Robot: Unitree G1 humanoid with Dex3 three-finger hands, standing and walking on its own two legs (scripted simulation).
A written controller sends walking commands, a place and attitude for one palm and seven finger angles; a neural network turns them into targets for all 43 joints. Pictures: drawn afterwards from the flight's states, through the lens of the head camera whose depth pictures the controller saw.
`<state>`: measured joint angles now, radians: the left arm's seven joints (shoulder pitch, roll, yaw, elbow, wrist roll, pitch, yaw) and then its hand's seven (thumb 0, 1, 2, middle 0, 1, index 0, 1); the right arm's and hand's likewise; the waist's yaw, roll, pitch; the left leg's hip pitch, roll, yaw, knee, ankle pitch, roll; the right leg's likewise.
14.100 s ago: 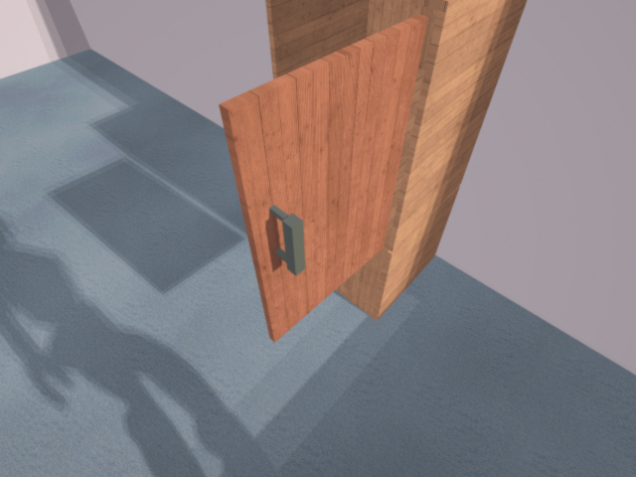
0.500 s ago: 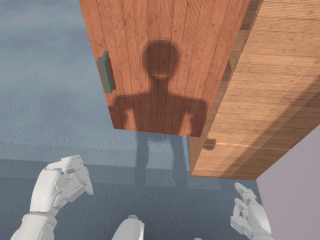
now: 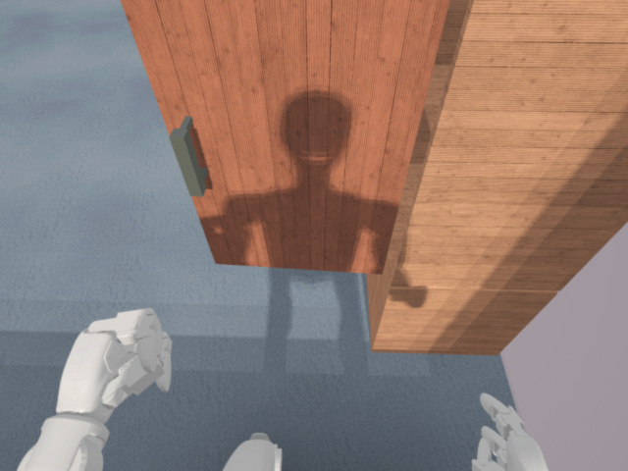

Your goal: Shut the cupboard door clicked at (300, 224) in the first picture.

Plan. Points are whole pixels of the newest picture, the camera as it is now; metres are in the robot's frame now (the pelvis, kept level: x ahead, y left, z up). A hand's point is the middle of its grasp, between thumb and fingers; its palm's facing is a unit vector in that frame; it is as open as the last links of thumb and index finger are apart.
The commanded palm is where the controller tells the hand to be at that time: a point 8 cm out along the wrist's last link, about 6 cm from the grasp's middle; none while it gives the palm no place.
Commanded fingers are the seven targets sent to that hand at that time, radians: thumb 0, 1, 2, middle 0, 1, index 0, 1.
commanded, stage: raise the hand and make a fist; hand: left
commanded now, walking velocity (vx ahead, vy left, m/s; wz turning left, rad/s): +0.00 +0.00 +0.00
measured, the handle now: (192, 156) +0.56 +0.24 +0.07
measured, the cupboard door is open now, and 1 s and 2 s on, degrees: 87 87 87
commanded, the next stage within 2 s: bring the fist close to the handle in 0.16 s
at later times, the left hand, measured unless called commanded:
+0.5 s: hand (173, 322) +0.27 +0.18 +0.07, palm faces -0.03 -1.00 -0.05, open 3.1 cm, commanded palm +0.27 +0.24 +0.07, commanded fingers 0.00 0.90 0.90 -1.30 -1.50 -1.30 -1.50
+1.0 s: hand (187, 238) +0.39 +0.20 +0.07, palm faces +0.00 -1.00 -0.02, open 3.1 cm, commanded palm +0.38 +0.25 +0.07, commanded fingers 0.00 0.90 0.90 -1.30 -1.50 -1.30 -1.50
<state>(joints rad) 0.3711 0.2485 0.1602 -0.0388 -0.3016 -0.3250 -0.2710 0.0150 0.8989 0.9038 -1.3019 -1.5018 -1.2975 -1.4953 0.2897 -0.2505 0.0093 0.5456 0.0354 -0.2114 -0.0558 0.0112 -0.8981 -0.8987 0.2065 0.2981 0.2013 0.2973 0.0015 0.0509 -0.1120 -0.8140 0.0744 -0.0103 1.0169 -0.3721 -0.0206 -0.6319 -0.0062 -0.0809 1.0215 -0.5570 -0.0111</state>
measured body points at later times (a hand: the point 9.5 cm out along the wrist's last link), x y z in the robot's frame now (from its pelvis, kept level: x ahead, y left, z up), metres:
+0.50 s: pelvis +0.00 -0.01 -0.01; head +0.05 -0.02 +0.44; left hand +0.27 +0.24 +0.08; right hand +0.18 -0.24 -0.09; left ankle +0.08 +0.13 -0.67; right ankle -0.02 -0.11 -0.67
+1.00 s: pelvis +0.00 +0.00 +0.00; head +0.07 +0.00 +0.45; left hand +0.38 +0.25 +0.08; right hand +0.10 -0.27 -0.11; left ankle +0.08 +0.13 -0.67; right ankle -0.02 -0.11 -0.67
